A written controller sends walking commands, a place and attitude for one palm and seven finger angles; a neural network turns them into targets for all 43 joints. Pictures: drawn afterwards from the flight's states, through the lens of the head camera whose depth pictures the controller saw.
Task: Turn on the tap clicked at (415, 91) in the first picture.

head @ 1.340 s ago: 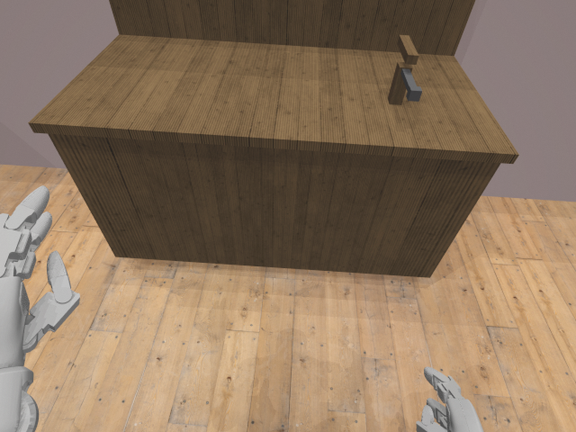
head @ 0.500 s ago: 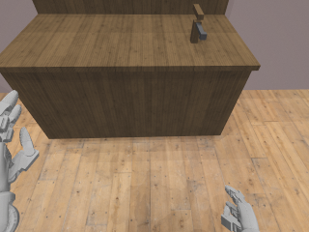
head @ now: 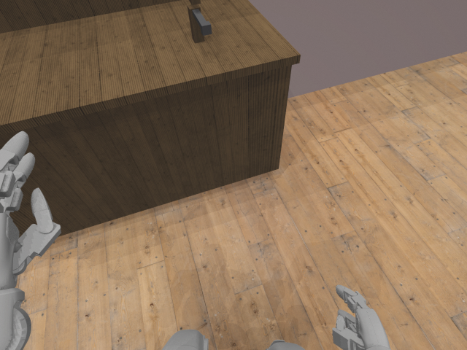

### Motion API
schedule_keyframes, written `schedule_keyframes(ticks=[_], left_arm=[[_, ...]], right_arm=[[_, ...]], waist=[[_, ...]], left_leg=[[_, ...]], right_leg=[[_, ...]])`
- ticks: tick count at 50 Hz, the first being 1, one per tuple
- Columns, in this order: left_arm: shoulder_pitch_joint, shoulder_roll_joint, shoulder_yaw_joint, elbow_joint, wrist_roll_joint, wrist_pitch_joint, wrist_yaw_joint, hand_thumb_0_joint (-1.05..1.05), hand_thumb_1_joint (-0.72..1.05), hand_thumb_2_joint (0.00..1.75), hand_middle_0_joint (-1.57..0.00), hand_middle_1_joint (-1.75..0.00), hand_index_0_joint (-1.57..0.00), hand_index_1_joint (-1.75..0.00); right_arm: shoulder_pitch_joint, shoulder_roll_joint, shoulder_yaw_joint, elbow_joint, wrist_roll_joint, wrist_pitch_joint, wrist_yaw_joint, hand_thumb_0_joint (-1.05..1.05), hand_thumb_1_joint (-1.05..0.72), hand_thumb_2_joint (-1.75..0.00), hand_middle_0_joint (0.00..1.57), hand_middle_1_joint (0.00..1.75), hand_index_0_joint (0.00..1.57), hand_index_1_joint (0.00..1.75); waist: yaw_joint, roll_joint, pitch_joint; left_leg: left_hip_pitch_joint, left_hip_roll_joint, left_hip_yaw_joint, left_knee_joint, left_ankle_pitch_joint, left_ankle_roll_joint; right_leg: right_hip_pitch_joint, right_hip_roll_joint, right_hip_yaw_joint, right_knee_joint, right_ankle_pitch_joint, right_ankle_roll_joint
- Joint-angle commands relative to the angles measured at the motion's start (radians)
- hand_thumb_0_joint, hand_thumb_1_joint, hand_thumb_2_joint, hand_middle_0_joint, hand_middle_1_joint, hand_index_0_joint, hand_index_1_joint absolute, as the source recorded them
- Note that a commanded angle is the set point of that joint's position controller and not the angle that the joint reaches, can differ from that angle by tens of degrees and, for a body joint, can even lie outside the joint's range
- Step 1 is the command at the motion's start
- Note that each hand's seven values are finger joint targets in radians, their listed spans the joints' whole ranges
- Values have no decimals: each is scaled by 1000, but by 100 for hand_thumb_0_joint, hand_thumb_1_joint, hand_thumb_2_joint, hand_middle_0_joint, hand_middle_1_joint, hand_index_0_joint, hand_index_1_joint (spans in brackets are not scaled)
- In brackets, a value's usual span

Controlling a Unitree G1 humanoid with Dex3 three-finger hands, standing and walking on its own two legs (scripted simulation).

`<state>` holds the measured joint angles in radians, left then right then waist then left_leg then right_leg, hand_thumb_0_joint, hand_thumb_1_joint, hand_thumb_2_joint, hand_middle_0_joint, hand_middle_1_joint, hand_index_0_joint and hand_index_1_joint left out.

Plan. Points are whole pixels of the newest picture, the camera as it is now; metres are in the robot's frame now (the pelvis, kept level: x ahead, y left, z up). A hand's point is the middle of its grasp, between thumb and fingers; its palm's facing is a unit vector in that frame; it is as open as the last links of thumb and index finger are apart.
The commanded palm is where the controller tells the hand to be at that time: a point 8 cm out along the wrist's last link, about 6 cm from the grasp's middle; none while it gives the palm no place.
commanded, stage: walk to a spot facing it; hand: left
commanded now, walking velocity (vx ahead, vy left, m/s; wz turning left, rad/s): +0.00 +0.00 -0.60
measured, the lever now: (205, 28) +0.94 +0.15 +0.08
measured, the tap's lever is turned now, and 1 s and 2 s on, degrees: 0 0 0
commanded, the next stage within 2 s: turn to face it in 1.38 s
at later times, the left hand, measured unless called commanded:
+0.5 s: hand (117, 209) +0.25 +0.15 +0.19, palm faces +0.14 -0.90 -0.41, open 7.4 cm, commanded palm +0.22 +0.20 +0.20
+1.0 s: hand (227, 155) +0.33 +0.03 +0.19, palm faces -0.05 -0.93 -0.37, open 7.4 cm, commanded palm +0.31 +0.09 +0.20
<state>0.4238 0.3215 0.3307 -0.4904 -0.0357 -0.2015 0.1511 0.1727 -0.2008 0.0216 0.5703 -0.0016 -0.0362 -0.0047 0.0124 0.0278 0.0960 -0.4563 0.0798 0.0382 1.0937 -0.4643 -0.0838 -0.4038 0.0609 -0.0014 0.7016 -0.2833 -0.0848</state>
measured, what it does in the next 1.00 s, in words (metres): steps on the spot, turning right: left foot, then right foot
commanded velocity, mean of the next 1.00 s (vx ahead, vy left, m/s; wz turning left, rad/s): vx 0.25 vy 0.00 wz -0.40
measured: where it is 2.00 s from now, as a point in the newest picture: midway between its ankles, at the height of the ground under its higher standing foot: outside the picture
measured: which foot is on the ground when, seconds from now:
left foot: up 0.00-0.26, down 0.28-0.56, up 0.58-0.94, down 0.96-1.00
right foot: down 0.00-0.28, up 0.30-0.54, down 0.56-0.98, up 1.00-1.00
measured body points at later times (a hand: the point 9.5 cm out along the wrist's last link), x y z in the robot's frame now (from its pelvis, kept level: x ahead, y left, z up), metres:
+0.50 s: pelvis -0.03 -0.01 +0.02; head -0.02 -0.02 +0.47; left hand +0.23 +0.20 +0.21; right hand +0.07 -0.26 -0.08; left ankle -0.02 +0.15 -0.72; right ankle -0.05 -0.11 -0.68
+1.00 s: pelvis +0.03 -0.07 +0.01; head +0.02 -0.06 +0.46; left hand +0.33 +0.08 +0.21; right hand +0.00 -0.37 -0.07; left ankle +0.13 +0.01 -0.72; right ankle -0.05 -0.13 -0.71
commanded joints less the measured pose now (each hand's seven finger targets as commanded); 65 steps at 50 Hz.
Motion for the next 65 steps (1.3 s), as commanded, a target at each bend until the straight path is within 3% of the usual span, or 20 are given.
schedule_keyframes(ticks=[1,11,14,16,20,26,27,29,30,33,45,47,49,50,53,56,60,62,63,65], left_arm=[[77,236,210,-212,-18,-88,20,0,90,90,-20,-30,-20,-30],[7,212,137,-188,-8,-58,7,0,90,90,-20,-30,-20,-30],[-48,227,149,-262,-3,-68,-5,0,90,90,-20,-30,-20,-30],[-19,216,149,-232,15,-60,-9,0,90,90,-20,-30,-20,-30],[-63,160,75,-233,23,-71,-2,0,90,90,-20,-30,-20,-30],[-149,203,102,-159,31,-85,-3,0,90,90,-20,-30,-20,-30],[-138,206,110,-153,31,-82,-3,0,90,90,-20,-30,-20,-30],[-72,296,204,-162,14,-90,17,0,90,90,-20,-30,-20,-30],[-42,285,217,-175,0,-93,21,0,90,90,-20,-30,-20,-30],[50,281,231,-279,-4,-121,5,0,90,90,-20,-30,-20,-30],[-11,198,123,-138,10,-81,19,0,90,90,-20,-30,-20,-30],[-67,194,109,-167,16,-88,15,0,90,90,-20,-30,-20,-30],[-104,204,124,-207,19,-107,15,0,90,90,-20,-30,-20,-30],[-104,241,138,-189,29,-108,11,0,90,90,-20,-30,-20,-30],[-83,230,133,-245,34,-98,6,0,90,90,-20,-30,-20,-30],[-18,188,121,-252,30,-80,16,0,90,90,-20,-30,-20,-30],[-20,183,132,-164,22,-55,23,0,90,90,-20,-30,-20,-30],[-38,203,145,-129,23,-46,24,0,90,90,-20,-30,-20,-30],[-11,221,155,-101,21,-35,28,0,90,90,-20,-30,-20,-30],[-48,240,168,-147,0,-46,20,0,90,90,-20,-30,-20,-30]], right_arm=[[-52,-77,-43,-160,-2,-7,-12,0,-90,-90,20,30,20,30],[-35,-112,-54,-185,12,32,-10,0,-90,-90,20,30,20,30],[-56,-156,-78,-215,8,24,-22,0,-90,-90,20,30,20,30],[-48,-115,-73,-202,6,-1,-25,0,-90,-90,20,30,20,30],[-9,-137,-76,-150,9,-50,-18,0,-90,-90,20,30,20,30],[4,-144,-77,-133,-4,-90,-20,0,-90,-90,20,30,20,30],[3,-138,-80,-132,4,-92,-14,0,-90,-90,20,30,20,30],[-73,-95,-60,-177,9,-87,-12,0,-90,-90,20,30,20,30],[-73,-100,-74,-148,5,-79,-12,0,-90,-90,20,30,20,30],[-77,-92,-51,-119,6,-23,-9,0,-90,-90,20,30,20,30],[-13,-122,-68,-128,1,-60,-73,0,-90,-90,20,30,20,30],[2,-150,-78,-135,-2,-66,-84,0,-90,-90,20,30,20,30],[-10,-143,-65,-127,-6,-71,-85,0,-90,-90,20,30,20,30],[-29,-121,-50,-125,-17,-84,-85,0,-90,-90,20,30,20,30],[-28,-119,-63,-102,-12,-105,-75,0,-90,-90,20,30,20,30],[-12,-122,-61,-105,-12,-111,-70,0,-90,-90,20,30,20,30],[-24,-114,-58,-110,-5,-93,-72,0,-90,-90,20,30,20,30],[-25,-95,-60,-109,2,-74,-73,0,-90,-90,20,30,20,30],[-27,-69,-53,-122,7,-65,-68,0,-90,-90,20,30,20,30],[-65,-93,-61,-109,10,-73,-57,0,-90,-90,20,30,20,30]], waist=[[-1,-117,-282],[2,-127,-257],[10,167,-206],[13,249,-165],[-7,182,-81],[-4,219,-152],[15,119,-195],[35,-336,-229],[22,-234,-247],[-10,-79,-215],[-22,-108,-151],[-35,14,-129],[-38,323,-129],[-41,308,-84],[-16,163,-73],[-19,210,-127],[-18,166,-145],[-3,-55,-177],[1,-319,-195],[0,-278,-152]], left_leg=[[-96,-24,-56,6,39,-5],[288,-46,5,-628,95,58],[434,253,-226,-803,176,186],[195,377,-265,-872,68,265],[284,319,-50,-773,326,210],[258,265,139,-505,487,132],[155,219,166,-297,462,114],[-314,5,100,208,-171,37],[-303,63,-60,241,-130,31],[-286,93,-70,217,41,17],[208,8,120,-581,178,81],[332,76,8,-697,75,127],[445,330,-407,-892,-128,252],[321,385,-481,-962,-270,288],[271,320,-260,-899,-119,264],[249,265,-64,-853,68,219],[173,223,45,-700,55,172],[12,130,128,-366,43,133],[-206,-3,171,-81,-38,93],[-320,21,-24,166,-33,69]], right_leg=[[306,-248,378,-304,407,-70],[71,-181,445,-393,21,-9],[-168,16,237,-56,-113,97],[-145,-11,66,444,-163,122],[-214,-90,-36,331,-150,134],[153,-2,-222,-128,-113,107],[311,-24,-163,-222,-21,74],[515,-403,564,-334,388,-156],[441,-421,581,-377,147,-148],[325,-356,372,-391,40,-147],[133,-228,184,-383,-190,-66],[32,-162,157,-226,-208,-19],[-188,-31,-45,185,-276,55],[-194,-73,-6,339,-253,59],[-177,-133,-24,310,-170,73],[-31,-119,-121,100,-131,86],[177,-67,-216,-146,-66,96],[351,-159,-35,-281,-98,35],[459,-372,363,-395,-81,-78],[427,-478,518,-460,-62,-147]])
